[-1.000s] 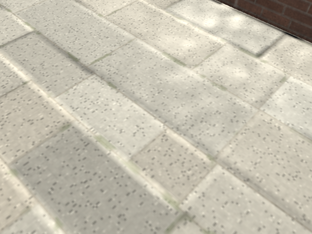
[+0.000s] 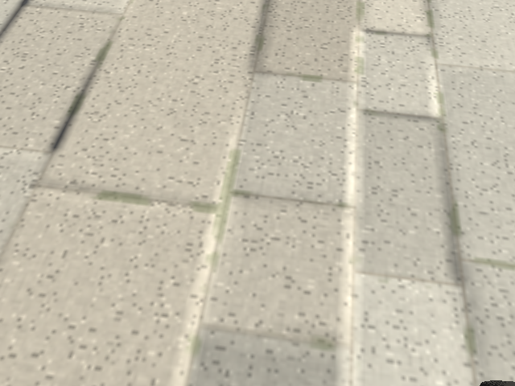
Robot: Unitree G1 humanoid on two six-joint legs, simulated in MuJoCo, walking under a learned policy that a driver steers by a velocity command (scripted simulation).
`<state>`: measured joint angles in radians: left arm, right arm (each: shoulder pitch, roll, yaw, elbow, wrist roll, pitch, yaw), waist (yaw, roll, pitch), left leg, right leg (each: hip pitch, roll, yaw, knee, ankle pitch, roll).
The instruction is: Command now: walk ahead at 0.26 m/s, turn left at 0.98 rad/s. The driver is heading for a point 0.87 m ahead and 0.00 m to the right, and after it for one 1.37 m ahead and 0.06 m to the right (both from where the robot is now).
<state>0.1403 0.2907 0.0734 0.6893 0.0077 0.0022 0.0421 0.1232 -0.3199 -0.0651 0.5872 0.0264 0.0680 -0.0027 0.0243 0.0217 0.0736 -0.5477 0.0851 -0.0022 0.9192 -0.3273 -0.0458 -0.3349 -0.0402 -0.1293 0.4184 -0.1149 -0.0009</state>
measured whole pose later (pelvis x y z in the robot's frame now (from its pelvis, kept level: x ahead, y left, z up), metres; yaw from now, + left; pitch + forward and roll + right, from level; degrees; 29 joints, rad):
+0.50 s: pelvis +0.24 +0.06 -0.02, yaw +22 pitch +4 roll -1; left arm 0.06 0.28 0.04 0.67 0.04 -0.03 -0.04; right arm 0.51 -0.33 -0.08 0.80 -0.02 -0.05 0.01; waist -0.09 0.01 -0.02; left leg 0.09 -0.03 -0.22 0.40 -0.49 0.06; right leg -0.49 0.01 -0.06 0.56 -0.16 -0.03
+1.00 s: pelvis +0.63 +0.19 -0.01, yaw +1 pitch +2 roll +1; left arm 0.38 0.33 0.08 0.83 0.00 -0.04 -0.02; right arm 0.13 -0.28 -0.02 0.66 -0.06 -0.08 -0.01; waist 0.06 -0.03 0.01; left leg -0.36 0.03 0.05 0.57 -0.25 -0.01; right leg -0.33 0.04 0.06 1.21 -0.34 -0.11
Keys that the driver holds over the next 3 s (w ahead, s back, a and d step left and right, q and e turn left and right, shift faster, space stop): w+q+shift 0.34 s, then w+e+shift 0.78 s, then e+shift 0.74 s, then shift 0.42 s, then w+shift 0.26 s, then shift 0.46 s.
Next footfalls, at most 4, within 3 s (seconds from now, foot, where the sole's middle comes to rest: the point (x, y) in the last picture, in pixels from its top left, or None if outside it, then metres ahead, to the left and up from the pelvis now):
0.10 left None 0.03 0.12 -0.77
0.48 right None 0.40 0.01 -0.77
0.88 left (154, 279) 0.70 0.32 -0.77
1.30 right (240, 168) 1.10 0.10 -0.77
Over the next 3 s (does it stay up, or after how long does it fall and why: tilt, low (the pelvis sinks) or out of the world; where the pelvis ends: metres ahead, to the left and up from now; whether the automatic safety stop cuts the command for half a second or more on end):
stays up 1.28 -0.02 -0.01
